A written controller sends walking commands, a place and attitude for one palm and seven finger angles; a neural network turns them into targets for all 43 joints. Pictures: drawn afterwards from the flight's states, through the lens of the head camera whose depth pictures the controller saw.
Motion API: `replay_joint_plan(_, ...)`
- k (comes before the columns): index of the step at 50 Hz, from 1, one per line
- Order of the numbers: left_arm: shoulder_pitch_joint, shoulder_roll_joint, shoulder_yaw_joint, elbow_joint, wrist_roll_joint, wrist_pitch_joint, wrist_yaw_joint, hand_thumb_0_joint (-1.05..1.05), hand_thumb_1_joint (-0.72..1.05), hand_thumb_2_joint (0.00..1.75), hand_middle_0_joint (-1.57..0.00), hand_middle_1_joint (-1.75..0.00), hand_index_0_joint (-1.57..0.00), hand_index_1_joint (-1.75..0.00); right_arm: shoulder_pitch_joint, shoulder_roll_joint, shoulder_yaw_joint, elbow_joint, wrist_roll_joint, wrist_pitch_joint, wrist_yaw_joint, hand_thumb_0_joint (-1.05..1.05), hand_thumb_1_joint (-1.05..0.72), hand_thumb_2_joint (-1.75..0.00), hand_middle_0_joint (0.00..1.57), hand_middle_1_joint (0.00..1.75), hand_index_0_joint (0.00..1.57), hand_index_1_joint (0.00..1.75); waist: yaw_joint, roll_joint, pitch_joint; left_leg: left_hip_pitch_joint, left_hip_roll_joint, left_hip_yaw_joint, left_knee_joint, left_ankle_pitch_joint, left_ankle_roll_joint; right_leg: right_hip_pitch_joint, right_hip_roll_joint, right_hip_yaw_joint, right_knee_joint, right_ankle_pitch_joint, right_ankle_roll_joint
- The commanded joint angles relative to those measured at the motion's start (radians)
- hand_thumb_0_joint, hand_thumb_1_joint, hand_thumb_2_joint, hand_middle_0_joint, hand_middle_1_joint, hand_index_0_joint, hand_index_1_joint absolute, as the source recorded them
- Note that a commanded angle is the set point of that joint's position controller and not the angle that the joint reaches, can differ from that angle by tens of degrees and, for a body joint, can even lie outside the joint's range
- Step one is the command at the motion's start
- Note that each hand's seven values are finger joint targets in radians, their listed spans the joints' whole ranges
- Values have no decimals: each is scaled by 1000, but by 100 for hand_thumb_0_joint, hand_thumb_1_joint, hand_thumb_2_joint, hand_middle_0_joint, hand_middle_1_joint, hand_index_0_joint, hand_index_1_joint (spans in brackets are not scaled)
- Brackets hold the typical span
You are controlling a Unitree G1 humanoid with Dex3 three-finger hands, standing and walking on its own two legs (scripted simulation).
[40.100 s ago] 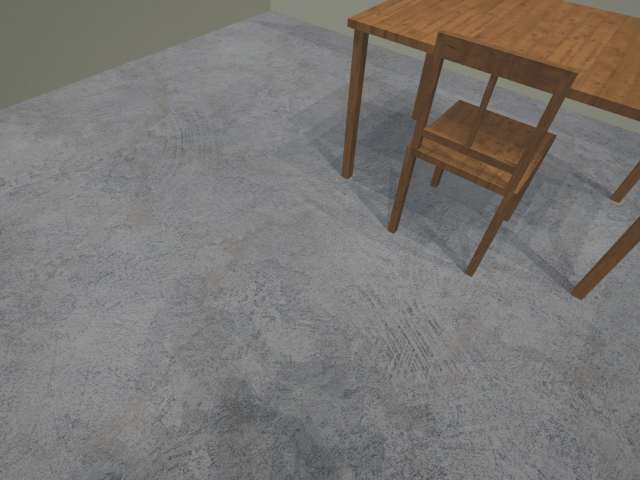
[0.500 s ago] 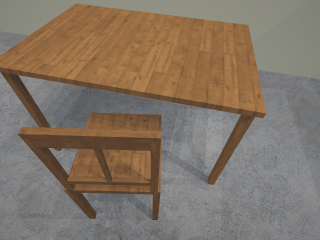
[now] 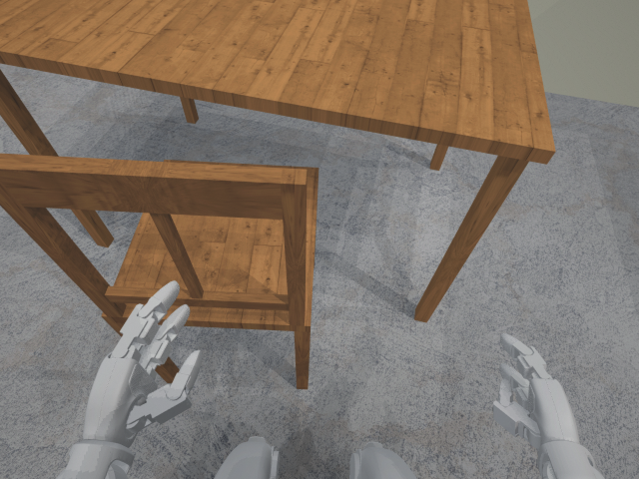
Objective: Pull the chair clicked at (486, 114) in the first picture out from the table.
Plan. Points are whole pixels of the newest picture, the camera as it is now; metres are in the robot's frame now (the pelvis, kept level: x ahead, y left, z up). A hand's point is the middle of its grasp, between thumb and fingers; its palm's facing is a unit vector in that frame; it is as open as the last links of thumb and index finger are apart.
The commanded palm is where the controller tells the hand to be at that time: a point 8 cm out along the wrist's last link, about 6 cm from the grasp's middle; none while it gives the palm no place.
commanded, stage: raise the hand toward the chair's back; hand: left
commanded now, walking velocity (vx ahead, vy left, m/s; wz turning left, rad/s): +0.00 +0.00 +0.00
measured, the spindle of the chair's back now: (180, 257) +0.41 +0.24 -0.03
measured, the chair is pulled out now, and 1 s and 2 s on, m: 0.16 0.16 0.16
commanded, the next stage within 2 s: aim the fingers beside a spindle in 1.70 s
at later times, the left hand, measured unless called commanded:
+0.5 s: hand (141, 376) +0.22 +0.21 +0.04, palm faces +0.04 -1.00 -0.05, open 13.4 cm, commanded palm +0.18 +0.26 +0.05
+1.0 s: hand (109, 368) +0.22 +0.24 +0.05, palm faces +0.05 -1.00 -0.05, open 16.7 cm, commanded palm +0.20 +0.29 +0.06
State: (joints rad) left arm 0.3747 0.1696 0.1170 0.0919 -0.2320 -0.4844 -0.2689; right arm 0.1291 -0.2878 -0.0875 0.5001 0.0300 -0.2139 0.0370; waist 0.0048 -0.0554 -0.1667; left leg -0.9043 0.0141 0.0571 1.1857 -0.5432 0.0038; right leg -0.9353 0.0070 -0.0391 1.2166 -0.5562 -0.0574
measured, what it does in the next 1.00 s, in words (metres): stands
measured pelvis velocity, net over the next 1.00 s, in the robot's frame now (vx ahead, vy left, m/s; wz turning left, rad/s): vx -0.01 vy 0.03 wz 0.03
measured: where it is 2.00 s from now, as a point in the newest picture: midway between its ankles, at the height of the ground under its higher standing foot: outside the picture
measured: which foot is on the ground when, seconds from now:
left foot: down 0.00-1.00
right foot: down 0.00-1.00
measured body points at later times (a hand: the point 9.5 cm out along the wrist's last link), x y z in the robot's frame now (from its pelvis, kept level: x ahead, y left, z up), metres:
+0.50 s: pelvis -0.01 +0.01 -0.01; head +0.08 +0.00 +0.44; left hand +0.21 +0.26 +0.05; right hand +0.16 -0.24 -0.10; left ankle +0.01 +0.12 -0.64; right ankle +0.02 -0.08 -0.64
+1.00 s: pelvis -0.01 +0.03 +0.00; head +0.08 +0.05 +0.44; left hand +0.21 +0.29 +0.06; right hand +0.21 -0.18 -0.07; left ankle +0.01 +0.12 -0.64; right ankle +0.02 -0.08 -0.64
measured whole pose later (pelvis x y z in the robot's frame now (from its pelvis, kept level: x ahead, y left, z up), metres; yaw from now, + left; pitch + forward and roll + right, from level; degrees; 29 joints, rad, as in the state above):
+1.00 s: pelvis -0.01 +0.03 +0.00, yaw +1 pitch +16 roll -3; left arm 0.33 0.27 0.19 -0.06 -0.28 -0.32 -0.25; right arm 0.18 -0.22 0.04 0.52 0.02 -0.22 -0.04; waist 0.03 0.02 -0.12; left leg -0.95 0.00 -0.01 1.22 -0.55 0.04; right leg -0.92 0.00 -0.10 1.16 -0.52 -0.02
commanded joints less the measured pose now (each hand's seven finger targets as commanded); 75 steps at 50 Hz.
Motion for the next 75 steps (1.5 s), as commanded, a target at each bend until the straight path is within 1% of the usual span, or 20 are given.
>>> replay_joint_plan(1, -4, 183, 152, -397, -49, -17, 55, 0, 41, 69, -15, -22, -15, -22, 11, -70, -10, -195, 9, -4, -35, 0, -90, -90, 20, 30, 20, 30, 30, 53, -182, -19, -33, -50, -62, 123, 25, 176, -21, 188, -270, 4, 62)
replay_joint_plan(4, -104, 188, 89, -541, -46, -74, 53, 0, 34, 66, -14, -21, -14, -21, 68, -77, 6, -153, -4, -30, -59, 0, -90, -90, 20, 30, 20, 30, -32, 133, -230, 30, -20, -78, 1, 223, 33, 163, -15, 165, -225, 208, 57)
replay_joint_plan(5, -151, 184, 69, -538, -47, -82, 34, 0, 32, 65, -14, -21, -14, -21, 84, -84, 12, -135, -8, -39, -67, 0, -90, -90, 20, 30, 20, 30, -66, 83, -246, 22, -15, -91, 27, 245, 39, 152, -9, 161, -207, 265, 69)
replay_joint_plan(8, -120, 154, 45, -371, -64, -51, -52, 0, 25, 62, -13, -20, -13, -20, 75, -93, 20, -80, 2, -65, -81, 0, -90, -90, 20, 30, 20, 30, -76, 60, -192, -38, -8, -103, 46, 220, 32, 126, -13, 148, -199, 255, 68)
replay_joint_plan(11, -44, 203, 124, -315, -93, 47, -101, 0, 18, 59, -13, -19, -13, -19, 60, -92, 20, -85, 13, -68, -89, 0, -90, -90, 20, 30, 20, 30, -25, 61, -269, -38, -14, -97, 18, 224, 31, 211, -31, 160, -223, 229, 74)
replay_joint_plan(15, 25, 250, 240, -308, -109, 147, -66, 0, 8, 55, -12, -17, -12, -17, 27, -73, 14, -103, 12, -49, -90, 0, -90, -90, 20, 30, 20, 30, 36, 25, -333, -15, -23, -100, -31, 279, 24, 314, -34, 146, -226, 304, 82)
replay_joint_plan(18, 33, 195, 207, -335, -116, 127, -26, 0, 1, 52, -11, -16, -11, -16, 32, -60, 15, -102, 7, -53, -80, 0, -90, -90, 20, 30, 20, 30, 24, 0, -275, -8, -24, -103, -54, 274, 16, 287, -30, 123, -223, 318, 79)
replay_joint_plan(20, 31, 206, 216, -316, -107, 99, -4, 0, -3, 50, -11, -15, -11, -15, 23, -64, 14, -95, 0, -54, -79, 0, -90, -90, 20, 30, 20, 30, 30, -5, -245, -24, -24, -103, -59, 258, 15, 268, -24, 118, -220, 279, 71)
replay_joint_plan(24, 8, 168, 141, -309, -88, 47, 5, 0, -13, 46, -10, -14, -10, -14, 39, -78, 12, -96, 1, -68, -77, 0, -90, -90, 20, 30, 20, 30, 3, 21, -169, -6, -22, -101, -87, 185, 18, 158, -7, 83, -226, 119, 50)
replay_joint_plan(25, 2, 188, 155, -310, -84, 41, 9, 0, -15, 45, -10, -14, -10, -14, 38, -85, 10, -96, -1, -69, -82, 0, -90, -90, 20, 30, 20, 30, 7, 11, -177, -5, -23, -103, -87, 193, 21, 162, -3, 79, -220, 123, 46)
replay_joint_plan(30, -21, 218, 161, -362, -74, 25, 31, 0, -27, 40, -8, -12, -8, -12, 48, -95, 12, -102, -5, -74, -89, 0, -90, -90, 20, 30, 20, 30, 13, 95, -208, 62, -22, -110, -124, 205, 20, 142, 12, 35, -200, 132, 33)
replay_joint_plan(34, -22, 206, 139, -400, -61, 23, 54, 0, -36, 36, -7, -10, -7, -10, 52, -95, 19, -102, -8, -72, -86, 0, -90, -90, 20, 30, 20, 30, 10, 156, -216, 132, -18, -124, -155, 231, 11, 121, 21, -2, -184, 165, 28)
replay_joint_plan(37, -21, 197, 125, -397, -53, 39, 56, 0, -43, 33, -7, -9, -7, -9, 54, -98, 22, -101, -11, -66, -84, 0, -90, -90, 20, 30, 20, 30, 6, 164, -217, 165, -13, -139, -168, 277, 2, 116, 26, -20, -176, 198, 26)
replay_joint_plan(39, -20, 199, 133, -376, -53, 54, 50, 0, -48, 31, -6, -8, -6, -8, 56, -99, 23, -99, -12, -60, -84, 0, -90, -90, 20, 30, 20, 30, 4, 133, -215, 165, -11, -144, -174, 276, -4, 120, 28, -26, -179, 200, 28)
replay_joint_plan(44, -71, 203, 131, -356, -57, 86, 26, 0, -50, 30, -6, -8, -6, -8, 53, -102, 36, -105, -10, -51, -85, 0, -90, -90, 20, 30, 20, 30, -3, 134, -178, 159, -10, -156, -192, 247, -12, 111, 32, -33, -188, 179, 28)
replay_joint_plan(50, -126, 246, 179, -354, -74, 95, 4, 0, -50, 30, -6, -8, -6, -8, 61, -104, 43, -100, -14, -59, -92, 0, -90, -90, 20, 30, 20, 30, 7, 129, -228, 175, -16, -153, -181, 300, -16, 148, 35, -27, -188, 221, 25)
replay_joint_plan(57, -145, 244, 184, -317, -85, 113, -17, 0, -50, 30, -6, -8, -6, -8, 67, -106, 44, -89, -9, -67, -91, 0, -90, -90, 20, 30, 20, 30, 7, 122, -221, 174, -17, -144, -187, 311, -16, 172, 33, -22, -208, 241, 28)
replay_joint_plan(60, -161, 279, 211, -329, -84, 112, -11, 0, -50, 30, -6, -8, -6, -8, 71, -110, 42, -83, -9, -72, -94, 0, -90, -90, 20, 30, 20, 30, 10, 143, -238, 186, -17, -144, -189, 337, -19, 186, 35, -21, -209, 256, 27)
replay_joint_plan(62, -142, 238, 187, -302, -92, 113, -15, 0, -50, 30, -6, -8, -6, -8, 68, -106, 42, -81, -9, -75, -91, 0, -90, -90, 20, 30, 20, 30, 5, 115, -223, 173, -19, -138, -191, 315, -15, 191, 33, -20, -218, 250, 30)
replay_joint_plan(75, -151, 266, 208, -292, -86, 79, 4, 0, -50, 30, -6, -8, -6, -8, 64, -108, 41, -74, -12, -82, -86, 0, -90, -90, 20, 30, 20, 30, 8, 112, -204, 120, -24, -117, -177, 272, 0, 214, 29, 10, -230, 235, 27)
